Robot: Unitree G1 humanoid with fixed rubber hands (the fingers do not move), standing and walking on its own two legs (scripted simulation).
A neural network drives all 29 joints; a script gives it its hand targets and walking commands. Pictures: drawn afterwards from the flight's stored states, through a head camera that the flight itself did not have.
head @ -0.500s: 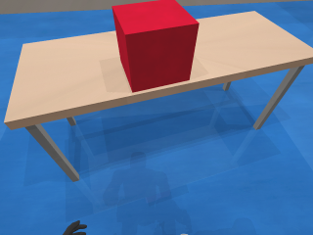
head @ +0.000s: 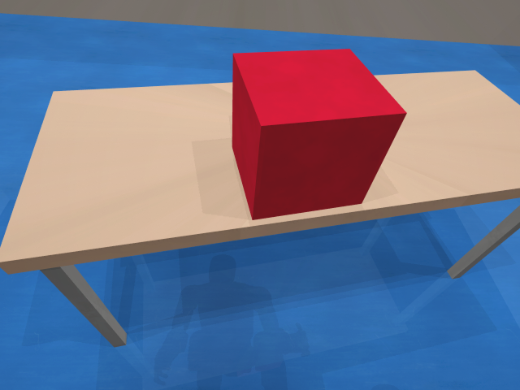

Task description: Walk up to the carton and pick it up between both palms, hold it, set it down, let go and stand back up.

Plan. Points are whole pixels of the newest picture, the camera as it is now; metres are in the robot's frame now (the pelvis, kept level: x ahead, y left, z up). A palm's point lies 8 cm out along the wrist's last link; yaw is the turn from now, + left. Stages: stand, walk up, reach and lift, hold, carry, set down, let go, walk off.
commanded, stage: walk up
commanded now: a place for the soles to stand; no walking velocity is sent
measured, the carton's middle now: (301, 133) +0.63 -0.08 +0.04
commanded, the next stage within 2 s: none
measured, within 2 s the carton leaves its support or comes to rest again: neither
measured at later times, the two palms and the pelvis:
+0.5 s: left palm (147, 364) +0.19 +0.18 -0.11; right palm out of the picture +0.13 -0.29 -0.13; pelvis +0.10 -0.05 +0.00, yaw -1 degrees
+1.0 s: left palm out of the picture +0.12 +0.21 -0.12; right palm out of the picture +0.14 -0.30 -0.12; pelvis +0.11 -0.05 +0.01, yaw -1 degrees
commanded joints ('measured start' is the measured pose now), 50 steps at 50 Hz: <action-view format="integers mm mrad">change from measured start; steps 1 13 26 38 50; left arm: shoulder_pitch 12 -145 -220 -158 -150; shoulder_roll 80 4 98 78 125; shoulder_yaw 22 0 20 -3 -15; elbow -85 -61 -15 89 142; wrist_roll -6 -5 -41 -29 -54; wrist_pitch -11 1 44 29 26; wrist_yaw -3 8 38 9 23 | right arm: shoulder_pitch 150 163 177 -31 77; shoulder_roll -113 -135 -68 -132 -120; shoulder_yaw -30 -8 28 24 46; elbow -25 33 91 110 186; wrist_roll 9 -5 7 26 19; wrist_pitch -15 2 72 40 41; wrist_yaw -13 -3 -20 -13 -6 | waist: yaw -23 -17 -7 48 -9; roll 84 179 -91 118 -51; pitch -6 -35 -95 29 -31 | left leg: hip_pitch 211 77 49 -162 66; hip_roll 302 169 10 164 81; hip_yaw -357 -48 -17 -189 -83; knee -336 -138 118 -342 -208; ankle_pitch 293 617 -214 -229 -119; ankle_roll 103 84 -47 21 5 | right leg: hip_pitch -292 3 -8 129 -1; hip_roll -68 12 -200 -41 -125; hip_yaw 95 -63 212 60 205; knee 71 -448 -801 -619 -833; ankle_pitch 104 439 170 316 94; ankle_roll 21 31 -120 -12 -34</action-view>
